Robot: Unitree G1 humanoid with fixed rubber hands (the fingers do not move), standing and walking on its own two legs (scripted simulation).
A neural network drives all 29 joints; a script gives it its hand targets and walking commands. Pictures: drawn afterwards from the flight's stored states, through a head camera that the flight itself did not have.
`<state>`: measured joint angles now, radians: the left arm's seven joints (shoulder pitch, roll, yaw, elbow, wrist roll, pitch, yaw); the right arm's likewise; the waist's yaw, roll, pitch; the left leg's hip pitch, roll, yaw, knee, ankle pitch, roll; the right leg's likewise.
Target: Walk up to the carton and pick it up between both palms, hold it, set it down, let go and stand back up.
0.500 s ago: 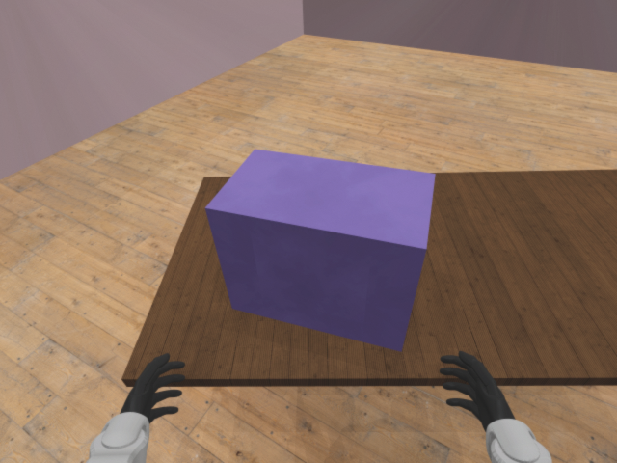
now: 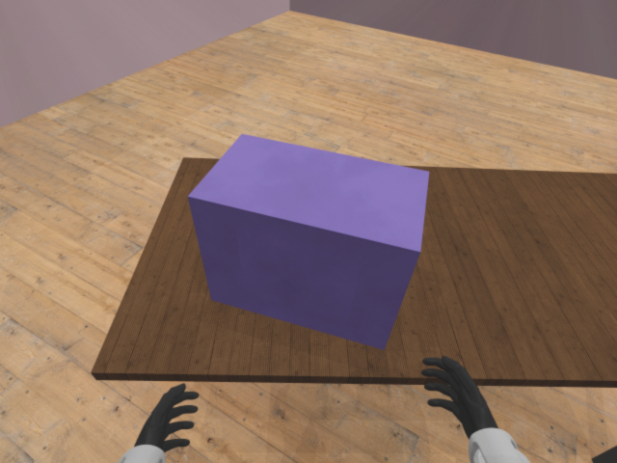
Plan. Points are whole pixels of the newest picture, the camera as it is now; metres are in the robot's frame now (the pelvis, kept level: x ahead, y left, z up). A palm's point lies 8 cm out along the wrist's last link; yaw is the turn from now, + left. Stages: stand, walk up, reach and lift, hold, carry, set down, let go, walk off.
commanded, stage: let go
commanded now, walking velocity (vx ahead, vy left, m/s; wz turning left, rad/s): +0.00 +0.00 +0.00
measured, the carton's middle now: (312, 240) +0.45 +0.02 +0.03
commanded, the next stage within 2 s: stand in 0.48 s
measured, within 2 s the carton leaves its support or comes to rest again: neither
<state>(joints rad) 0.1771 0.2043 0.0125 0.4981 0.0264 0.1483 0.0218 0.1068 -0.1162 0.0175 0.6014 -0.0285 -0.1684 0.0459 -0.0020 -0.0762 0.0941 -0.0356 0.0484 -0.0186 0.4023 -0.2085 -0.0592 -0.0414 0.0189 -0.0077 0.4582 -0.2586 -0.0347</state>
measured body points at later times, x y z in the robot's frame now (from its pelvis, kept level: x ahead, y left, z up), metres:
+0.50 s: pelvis +0.01 +0.02 +0.00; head +0.01 +0.04 +0.45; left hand +0.19 +0.23 -0.09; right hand +0.21 -0.19 -0.03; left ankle +0.02 +0.16 -0.74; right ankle +0.01 -0.10 -0.74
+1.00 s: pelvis -0.01 +0.03 -0.01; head +0.00 +0.03 +0.44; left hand +0.10 +0.27 -0.12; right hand +0.21 -0.19 -0.03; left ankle +0.02 +0.16 -0.74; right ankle +0.01 -0.10 -0.74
